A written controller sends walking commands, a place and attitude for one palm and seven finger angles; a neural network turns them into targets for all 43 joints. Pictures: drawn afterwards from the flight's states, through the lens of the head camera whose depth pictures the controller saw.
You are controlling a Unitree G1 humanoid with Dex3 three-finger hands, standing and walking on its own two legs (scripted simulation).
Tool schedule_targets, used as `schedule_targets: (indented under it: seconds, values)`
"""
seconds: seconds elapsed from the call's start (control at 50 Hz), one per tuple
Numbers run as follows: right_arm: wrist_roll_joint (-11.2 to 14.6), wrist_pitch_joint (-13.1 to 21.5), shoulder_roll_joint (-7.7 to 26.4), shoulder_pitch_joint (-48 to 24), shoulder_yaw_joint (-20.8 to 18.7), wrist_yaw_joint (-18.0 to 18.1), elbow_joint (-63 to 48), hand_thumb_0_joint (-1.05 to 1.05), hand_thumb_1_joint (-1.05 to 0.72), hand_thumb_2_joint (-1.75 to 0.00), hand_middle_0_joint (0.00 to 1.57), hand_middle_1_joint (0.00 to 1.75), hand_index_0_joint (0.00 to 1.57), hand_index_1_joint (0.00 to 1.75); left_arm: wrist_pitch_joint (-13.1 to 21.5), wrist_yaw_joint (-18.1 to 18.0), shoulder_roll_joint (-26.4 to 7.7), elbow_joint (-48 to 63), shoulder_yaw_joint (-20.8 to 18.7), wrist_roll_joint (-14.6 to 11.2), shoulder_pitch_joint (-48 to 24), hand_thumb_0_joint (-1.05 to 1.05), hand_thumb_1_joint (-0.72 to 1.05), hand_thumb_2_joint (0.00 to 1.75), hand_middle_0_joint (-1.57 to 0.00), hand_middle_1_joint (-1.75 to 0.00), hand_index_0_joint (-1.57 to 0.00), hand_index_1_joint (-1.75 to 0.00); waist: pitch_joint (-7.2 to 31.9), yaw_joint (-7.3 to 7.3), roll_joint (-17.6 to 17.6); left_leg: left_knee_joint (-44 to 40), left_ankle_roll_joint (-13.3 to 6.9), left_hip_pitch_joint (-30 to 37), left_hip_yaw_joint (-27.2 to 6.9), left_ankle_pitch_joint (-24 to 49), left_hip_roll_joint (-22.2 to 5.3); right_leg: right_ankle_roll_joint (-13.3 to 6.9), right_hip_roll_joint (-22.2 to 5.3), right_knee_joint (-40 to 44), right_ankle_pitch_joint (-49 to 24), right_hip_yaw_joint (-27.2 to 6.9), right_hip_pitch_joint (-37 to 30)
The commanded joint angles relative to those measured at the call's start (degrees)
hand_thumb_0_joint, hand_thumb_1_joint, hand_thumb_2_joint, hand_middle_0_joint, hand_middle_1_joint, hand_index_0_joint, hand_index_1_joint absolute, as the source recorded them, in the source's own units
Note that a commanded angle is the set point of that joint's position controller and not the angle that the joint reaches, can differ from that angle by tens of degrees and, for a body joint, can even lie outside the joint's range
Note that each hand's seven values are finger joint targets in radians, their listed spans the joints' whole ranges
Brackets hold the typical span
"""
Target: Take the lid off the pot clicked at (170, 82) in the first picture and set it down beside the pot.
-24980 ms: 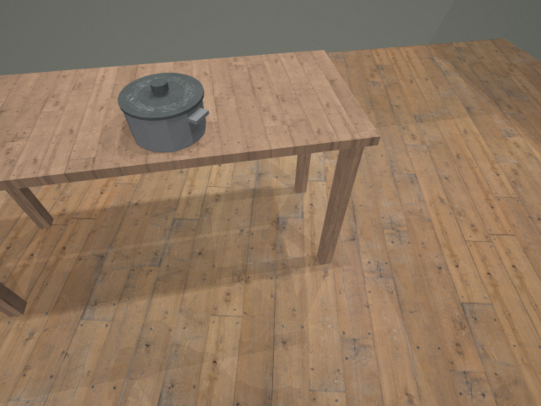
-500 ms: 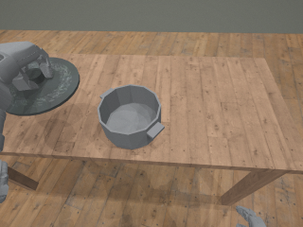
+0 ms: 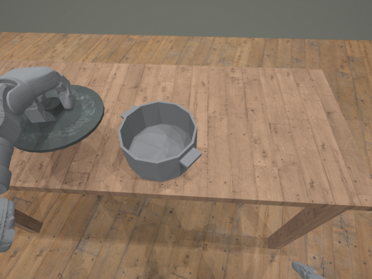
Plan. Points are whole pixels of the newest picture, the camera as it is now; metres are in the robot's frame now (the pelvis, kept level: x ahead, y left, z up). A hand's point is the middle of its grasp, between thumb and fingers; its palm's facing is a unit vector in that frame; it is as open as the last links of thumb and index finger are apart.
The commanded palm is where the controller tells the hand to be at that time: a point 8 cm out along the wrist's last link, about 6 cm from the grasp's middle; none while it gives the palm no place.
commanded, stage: lower the lid onto the table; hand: left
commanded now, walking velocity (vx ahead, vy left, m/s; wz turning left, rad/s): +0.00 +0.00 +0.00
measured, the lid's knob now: (51, 106) +0.45 +0.30 +0.11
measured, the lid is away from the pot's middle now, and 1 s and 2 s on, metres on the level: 0.22 0.23 0.24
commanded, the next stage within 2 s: none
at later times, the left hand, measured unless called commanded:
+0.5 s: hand (53, 109) +0.45 +0.31 +0.10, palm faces -0.41 -0.03 -0.91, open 6.7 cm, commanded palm +0.44 +0.31 +0.18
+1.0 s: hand (55, 128) +0.42 +0.30 +0.08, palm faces -0.44 -0.03 -0.90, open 6.7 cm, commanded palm +0.43 +0.30 +0.14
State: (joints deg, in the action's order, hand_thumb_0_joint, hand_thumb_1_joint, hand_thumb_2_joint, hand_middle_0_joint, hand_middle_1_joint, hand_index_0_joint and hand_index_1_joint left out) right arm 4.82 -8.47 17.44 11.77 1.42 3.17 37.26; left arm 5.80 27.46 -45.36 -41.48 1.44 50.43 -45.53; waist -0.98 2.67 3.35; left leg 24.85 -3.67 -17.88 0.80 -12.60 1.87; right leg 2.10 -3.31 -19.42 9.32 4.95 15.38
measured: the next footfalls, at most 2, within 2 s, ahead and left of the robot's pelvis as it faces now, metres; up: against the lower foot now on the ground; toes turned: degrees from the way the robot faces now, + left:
none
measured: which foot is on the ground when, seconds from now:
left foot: down 0.00-1.00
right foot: down 0.00-1.00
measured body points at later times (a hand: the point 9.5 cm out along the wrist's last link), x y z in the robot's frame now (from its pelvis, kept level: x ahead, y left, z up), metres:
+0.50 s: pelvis +0.02 +0.01 +0.00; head +0.09 +0.00 +0.44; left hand +0.47 +0.31 +0.15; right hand +0.10 -0.27 -0.13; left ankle +0.00 +0.08 -0.74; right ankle +0.00 -0.15 -0.74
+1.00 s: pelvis +0.02 +0.00 +0.00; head +0.09 -0.01 +0.44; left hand +0.44 +0.30 +0.13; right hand +0.13 -0.27 -0.13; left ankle +0.00 +0.08 -0.74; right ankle +0.00 -0.15 -0.74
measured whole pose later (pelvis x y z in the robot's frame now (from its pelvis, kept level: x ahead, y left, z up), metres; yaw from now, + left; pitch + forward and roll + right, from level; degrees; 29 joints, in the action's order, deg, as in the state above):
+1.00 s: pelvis +0.02 +0.00 +0.00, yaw +0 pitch +8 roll -2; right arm 4.2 -9.7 16.7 10.5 0.2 2.8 38.0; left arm 10.2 22.1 -42.5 -43.4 0.9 51.7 -39.3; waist 0.2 1.7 3.1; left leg 26.7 -3.5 -20.5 0.4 -14.5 1.8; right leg 2.2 -3.1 -21.0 11.2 4.6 17.8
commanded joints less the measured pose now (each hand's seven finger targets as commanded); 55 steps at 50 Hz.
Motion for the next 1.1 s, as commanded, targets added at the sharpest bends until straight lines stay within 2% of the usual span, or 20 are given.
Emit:
schedule_targets:
  seconds: [0.0,0.1,0.16,0.22,0.3,0.32,0.38,0.44,0.5,0.58,0.62,0.66,0.72,0.78,0.8,0.86,0.88,0.96,1.02,1.08]
  values:
    - [-0.1,1.9,9.3,0.3,-3.1,1.1,-5.4,0.00,-0.90,-0.90,0.20,0.30,0.20,0.30,0.9,-4.3,-24.0,9.6,-10.5,-0.6,-32.5,0.00,0.76,0.85,-0.95,-1.01,-0.97,-1.01,24.5,0.45,3.4,-1.2,-0.9,12.9,-3.5,18.9,-1.6,-4.6,2.3,-0.4,-13.0,-0.5,-6.1]
    - [-0.4,2.1,9.0,0.7,-3.6,0.9,-5.4,0.00,-0.90,-0.90,0.20,0.30,0.20,0.30,1.8,-5.7,-22.7,9.7,-9.7,1.2,-30.4,0.00,0.76,0.85,-0.95,-1.01,-0.97,-1.01,25.3,0.40,6.6,-0.1,-0.4,15.3,-4.1,24.6,-2.1,-4.8,2.6,-0.6,-13.0,-0.8,-4.5]
    - [-0.2,1.6,8.8,1.3,-3.5,0.8,-5.0,0.00,-0.90,-0.90,0.20,0.30,0.20,0.30,1.8,-5.3,-20.9,7.0,-8.9,0.6,-29.1,0.00,0.76,0.85,-0.95,-1.01,-0.97,-1.01,24.7,0.63,3.8,-0.2,-0.8,14.3,-4.0,23.6,-2.1,-4.5,2.9,-0.8,-13.2,-0.5,-4.5]
    - [-0.4,1.5,8.9,1.8,-3.7,0.7,-5.1,0.00,-0.90,-0.90,0.20,0.30,0.20,0.30,2.0,-5.6,-20.4,8.6,-7.9,0.8,-31.3,0.00,0.76,0.85,-0.95,-1.01,-0.97,-1.01,26.6,1.11,4.9,0.0,-0.7,15.5,-4.1,25.9,-2.0,-4.4,3.1,-0.9,-13.7,-0.7,-4.0]
    - [-0.7,1.6,9.5,2.1,-4.1,0.9,-5.1,0.00,-0.90,-0.90,0.20,0.30,0.20,0.30,3.2,-6.8,-25.8,10.5,-12.8,1.0,-29.9,0.00,0.76,0.85,-0.95,-1.01,-0.97,-1.01,29.2,0.42,6.2,1.4,-0.5,17.8,-4.5,31.6,-2.3,-4.5,2.9,-1.5,-16.1,-1.1,-4.5]
    - [-0.8,1.6,8.9,2.5,-3.8,0.9,-5.0,0.00,-0.90,-0.90,0.20,0.30,0.20,0.30,3.3,-6.8,-23.8,9.3,-11.5,1.0,-29.7,0.00,0.76,0.85,-0.95,-1.01,-0.97,-1.01,29.5,0.74,6.2,1.2,-0.6,17.6,-4.3,32.1,-2.2,-4.3,3.2,-1.5,-16.6,-1.0,-4.6]
    - [-0.4,1.2,9.0,2.8,-3.9,1.1,-4.1,0.00,-0.90,-0.90,0.20,0.30,0.20,0.30,3.1,-6.6,-21.8,4.6,-10.2,0.6,-28.9,0.00,0.76,0.85,-0.95,-1.01,-0.97,-1.01,25.5,0.87,3.8,1.0,-0.8,14.8,-3.8,28.7,-2.4,-4.2,3.0,-1.4,-15.9,-0.8,-3.5]
    - [-0.8,1.2,8.8,2.4,-4.3,0.5,-5.1,0.00,-0.90,-0.90,0.20,0.30,0.20,0.30,3.9,-7.7,-23.4,12.1,-11.4,2.0,-29.4,0.00,0.76,0.85,-0.95,-1.01,-0.97,-1.01,31.0,0.38,8.8,2.2,0.1,20.2,-5.1,38.2,-2.7,-4.4,3.2,-2.2,-17.4,-1.0,-3.0]
    - [-1.3,1.4,9.1,2.5,-4.6,-0.1,-5.5,0.00,-0.90,-0.90,0.20,0.30,0.20,0.30,4.5,-8.5,-25.9,13.3,-15.3,1.2,-22.9,0.00,0.76,0.85,-0.95,-1.01,-0.97,-1.01,31.9,-0.19,9.1,3.4,0.3,21.9,-5.7,45.6,-3.1,-4.3,3.3,-2.8,-19.0,-1.4,-3.0]
    - [-0.7,0.3,8.7,1.4,-4.2,-0.5,-5.6,0.00,-0.90,-0.90,0.20,0.30,0.20,0.30,2.9,-7.5,-20.6,6.7,-12.6,-0.9,-16.8,0.00,0.76,0.85,-0.95,-1.01,-0.97,-1.01,25.5,-0.02,2.5,2.3,-0.8,15.0,-4.2,35.2,-2.7,-3.8,2.8,-2.1,-18.0,-1.1,-3.6]
    - [-0.8,0.1,8.9,1.3,-4.4,-0.8,-5.7,0.00,-0.90,-0.90,0.20,0.30,0.20,0.30,2.8,-7.6,-21.7,9.7,-12.6,-0.3,-19.0,0.00,0.76,0.85,-0.95,-1.01,-0.97,-1.01,26.4,-0.07,3.5,2.4,-0.7,15.3,-4.2,37.4,-2.7,-3.8,2.9,-2.6,-19.4,-1.4,-4.0]
    - [-0.8,0.1,8.6,1.0,-4.6,-0.7,-5.6,0.00,-0.90,-0.90,0.20,0.30,0.20,0.30,3.0,-7.4,-18.9,12.9,-9.7,0.5,-21.6,0.00,0.76,0.85,-0.95,-1.01,-0.97,-1.01,27.1,0.62,5.1,2.9,-0.6,17.8,-4.7,40.0,-3.0,-3.7,3.3,-2.7,-18.7,-1.0,-1.7]
    - [-1.3,0.4,8.8,1.9,-4.8,-0.6,-6.0,0.00,-0.90,-0.90,0.20,0.30,0.20,0.30,4.3,-8.5,-24.9,18.2,-15.0,0.6,-21.4,0.00,0.76,0.85,-0.95,-1.01,-0.97,-1.01,32.4,0.10,9.1,3.3,0.2,22.9,-6.4,46.6,-3.1,-3.8,4.0,-3.4,-17.3,-0.9,-1.6]
    - [-1.2,0.6,8.3,1.3,-4.5,0.0,-5.6,0.00,-0.90,-0.90,0.20,0.30,0.20,0.30,4.7,-8.5,-23.4,14.0,-15.6,-1.0,-17.6,0.00,0.76,0.85,-0.95,-1.01,-0.97,-1.01,31.0,-0.17,6.0,3.3,-0.8,20.0,-5.1,40.6,-2.8,-3.6,3.4,-2.6,-17.7,-1.1,-3.5]
    - [-1.3,0.5,9.0,1.5,-4.6,-0.1,-5.4,0.00,-0.90,-0.90,0.20,0.30,0.20,0.30,5.0,-8.9,-25.6,14.0,-17.2,-1.3,-18.2,0.00,0.76,0.85,-0.95,-1.01,-0.97,-1.01,31.0,-0.31,4.7,3.6,-0.8,18.7,-4.6,39.3,-2.8,-3.7,2.9,-2.6,-19.1,-1.6,-4.7]
    - [-0.9,0.2,8.1,0.9,-4.3,0.1,-4.1,0.00,-0.90,-0.90,0.20,0.30,0.20,0.30,4.5,-8.2,-14.0,12.9,-6.6,-1.0,-22.9,0.00,0.76,0.85,-0.95,-1.01,-0.97,-1.01,25.5,1.40,5.9,3.1,-0.4,17.9,-4.3,35.5,-3.2,-3.6,3.2,-1.8,-16.0,-0.7,0.7]
    - [-0.8,0.2,8.1,1.4,-4.5,0.2,-3.8,0.00,-0.90,-0.90,0.20,0.30,0.20,0.30,4.3,-8.2,-13.3,10.8,-5.9,-0.7,-22.4,0.00,0.76,0.85,-0.95,-1.01,-0.97,-1.01,24.1,1.39,4.8,3.4,-0.4,17.7,-4.3,34.9,-3.1,-3.7,3.4,-1.9,-15.1,-0.6,1.8]
    - [-0.8,0.1,8.4,1.6,-4.3,0.6,-4.0,0.00,-0.90,-0.90,0.20,0.30,0.20,0.30,5.5,-9.3,-18.8,12.6,-10.0,0.6,-23.7,0.00,0.76,0.85,-0.95,-1.01,-0.97,-1.01,29.8,0.65,5.8,3.7,-0.3,18.7,-4.4,34.2,-2.5,-4.1,3.5,-3.0,-15.9,-0.9,-1.2]
    - [-1.0,0.3,8.3,1.9,-4.1,1.1,-3.9,0.00,-0.90,-0.90,0.20,0.30,0.20,0.30,6.1,-10.4,-20.3,10.4,-11.5,0.5,-23.7,0.00,0.76,0.85,-0.95,-1.01,-0.97,-1.01,30.1,0.47,6.4,3.3,-0.3,17.5,-4.0,32.0,-2.4,-4.2,3.3,-3.2,-15.9,-1.1,-2.3]
    - [-0.5,0.3,8.6,2.3,-3.7,1.8,-2.9,0.00,-0.90,-0.90,0.20,0.30,0.20,0.30,5.6,-10.8,-19.2,2.3,-10.5,0.9,-23.0,0.00,0.76,0.85,-0.95,-1.01,-0.97,-1.01,24.0,0.68,1.5,2.5,-0.8,11.6,-2.8,22.7,-2.1,-4.3,3.1,-2.8,-13.9,-0.8,-1.6]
